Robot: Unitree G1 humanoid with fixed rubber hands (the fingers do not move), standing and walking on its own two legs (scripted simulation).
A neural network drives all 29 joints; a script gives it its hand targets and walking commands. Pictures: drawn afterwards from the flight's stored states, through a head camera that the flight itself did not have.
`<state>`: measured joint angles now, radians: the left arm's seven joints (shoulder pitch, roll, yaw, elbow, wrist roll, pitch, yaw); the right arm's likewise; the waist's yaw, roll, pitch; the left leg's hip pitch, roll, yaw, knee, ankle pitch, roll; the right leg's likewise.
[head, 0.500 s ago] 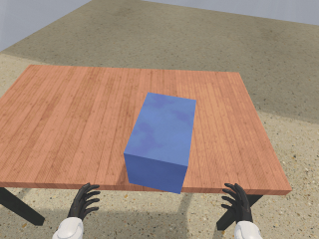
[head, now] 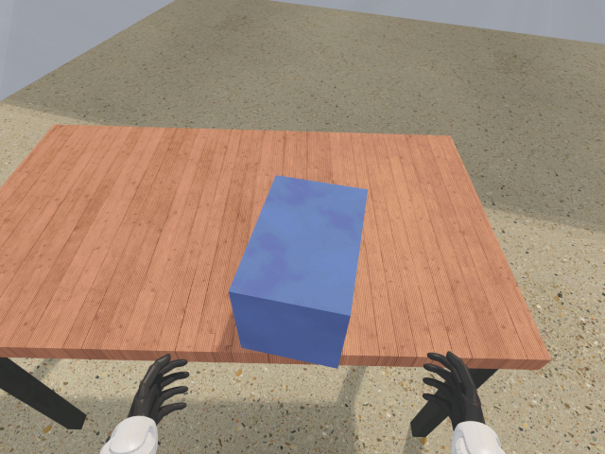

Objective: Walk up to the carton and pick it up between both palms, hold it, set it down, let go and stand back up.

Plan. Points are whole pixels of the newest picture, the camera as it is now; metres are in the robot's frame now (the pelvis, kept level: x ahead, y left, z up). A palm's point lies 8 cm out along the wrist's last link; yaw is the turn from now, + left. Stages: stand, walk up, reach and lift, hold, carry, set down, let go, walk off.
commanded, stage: set down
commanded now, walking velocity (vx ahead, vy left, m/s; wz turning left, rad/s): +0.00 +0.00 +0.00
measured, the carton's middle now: (305, 267) +0.42 +0.01 -0.04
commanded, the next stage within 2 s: let go in 0.14 s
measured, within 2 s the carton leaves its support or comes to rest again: neither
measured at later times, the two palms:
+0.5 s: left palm (148, 420) +0.19 +0.23 -0.07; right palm (478, 417) +0.18 -0.22 -0.06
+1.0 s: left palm (116, 414) +0.20 +0.27 -0.07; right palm (495, 427) +0.17 -0.24 -0.07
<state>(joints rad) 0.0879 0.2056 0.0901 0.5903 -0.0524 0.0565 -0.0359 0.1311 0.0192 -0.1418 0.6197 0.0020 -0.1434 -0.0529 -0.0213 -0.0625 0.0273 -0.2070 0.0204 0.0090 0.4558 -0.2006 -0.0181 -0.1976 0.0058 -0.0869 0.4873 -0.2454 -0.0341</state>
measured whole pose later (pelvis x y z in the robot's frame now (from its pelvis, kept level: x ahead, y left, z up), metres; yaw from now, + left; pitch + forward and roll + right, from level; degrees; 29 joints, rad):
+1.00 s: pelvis +0.02 +0.01 +0.00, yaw +0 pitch -3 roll -1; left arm 0.14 0.26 0.09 0.59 -0.05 0.02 -0.01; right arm 0.17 -0.18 -0.14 0.64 0.00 -0.04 -0.01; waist -0.02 -0.01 0.04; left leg -0.21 0.03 0.01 0.53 -0.28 -0.01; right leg -0.16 0.01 -0.09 0.49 -0.28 -0.04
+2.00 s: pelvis +0.04 +0.02 +0.00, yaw +0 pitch -2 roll -1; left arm 0.14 0.27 0.09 0.59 -0.05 0.00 -0.01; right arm 0.17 -0.18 -0.14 0.64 0.00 -0.03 -0.01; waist -0.02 0.00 0.04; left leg -0.21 0.03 0.01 0.55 -0.30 -0.01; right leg -0.16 0.01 -0.09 0.49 -0.30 -0.03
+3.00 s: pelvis +0.01 +0.01 +0.00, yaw +0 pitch -4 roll +0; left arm 0.14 0.27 0.09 0.62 -0.05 -0.01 -0.01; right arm 0.17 -0.19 -0.14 0.65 0.00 -0.03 0.00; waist -0.02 0.01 0.04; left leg -0.21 0.03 0.01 0.52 -0.25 -0.01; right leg -0.17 0.01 -0.09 0.49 -0.26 -0.03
